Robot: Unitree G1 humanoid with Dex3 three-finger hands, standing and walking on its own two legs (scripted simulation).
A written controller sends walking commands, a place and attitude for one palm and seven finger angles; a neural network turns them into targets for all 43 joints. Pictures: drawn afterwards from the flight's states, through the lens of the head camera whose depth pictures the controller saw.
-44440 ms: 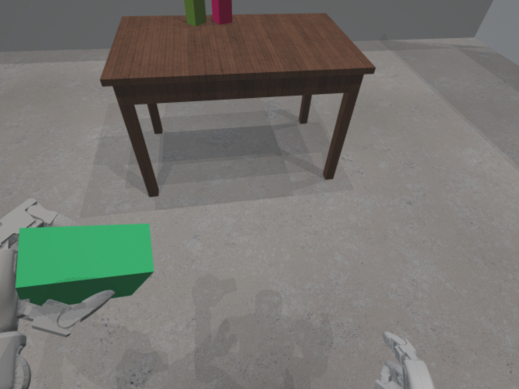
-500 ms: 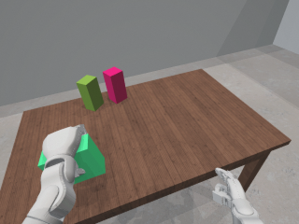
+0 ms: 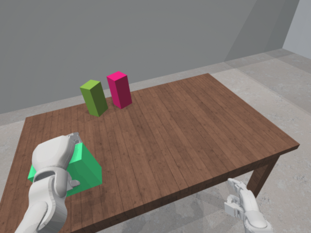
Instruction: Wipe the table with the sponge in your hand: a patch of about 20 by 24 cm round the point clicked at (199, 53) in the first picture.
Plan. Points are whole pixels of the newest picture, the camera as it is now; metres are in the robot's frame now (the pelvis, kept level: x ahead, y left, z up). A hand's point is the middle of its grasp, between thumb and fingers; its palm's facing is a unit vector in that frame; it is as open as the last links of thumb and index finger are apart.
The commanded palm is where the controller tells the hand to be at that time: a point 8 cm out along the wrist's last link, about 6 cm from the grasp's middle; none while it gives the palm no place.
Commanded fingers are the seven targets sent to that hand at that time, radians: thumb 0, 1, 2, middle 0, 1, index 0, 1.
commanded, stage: bring the sponge back beside the body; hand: left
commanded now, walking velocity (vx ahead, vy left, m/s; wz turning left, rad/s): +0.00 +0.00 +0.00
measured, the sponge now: (73, 176) +0.22 +0.27 +0.05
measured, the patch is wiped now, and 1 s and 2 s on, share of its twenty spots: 0.95 0.95 0.95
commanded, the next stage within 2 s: step back with the hand held close in 1.28 s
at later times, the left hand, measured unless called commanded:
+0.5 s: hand (57, 171) +0.20 +0.28 +0.10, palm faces +0.12 -0.17 -0.98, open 10.0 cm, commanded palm +0.17 +0.27 +0.17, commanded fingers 0.00 0.10 1.30 -1.20 -1.60 -1.20 -1.60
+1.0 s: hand (44, 179) +0.17 +0.29 +0.11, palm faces +0.14 -0.18 -0.97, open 10.0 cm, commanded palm +0.14 +0.29 +0.18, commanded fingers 0.00 0.10 1.30 -1.20 -1.60 -1.20 -1.60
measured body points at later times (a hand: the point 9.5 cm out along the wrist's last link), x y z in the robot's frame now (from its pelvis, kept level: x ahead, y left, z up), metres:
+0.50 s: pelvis -0.01 +0.00 +0.00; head -0.06 -0.04 +0.44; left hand +0.19 +0.29 +0.16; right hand +0.26 -0.19 -0.05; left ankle +0.01 +0.12 -0.74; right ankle +0.01 -0.09 -0.74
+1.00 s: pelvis -0.01 +0.01 +0.00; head -0.06 -0.03 +0.44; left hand +0.16 +0.30 +0.16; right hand +0.26 -0.17 -0.05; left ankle +0.01 +0.12 -0.74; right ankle +0.01 -0.09 -0.74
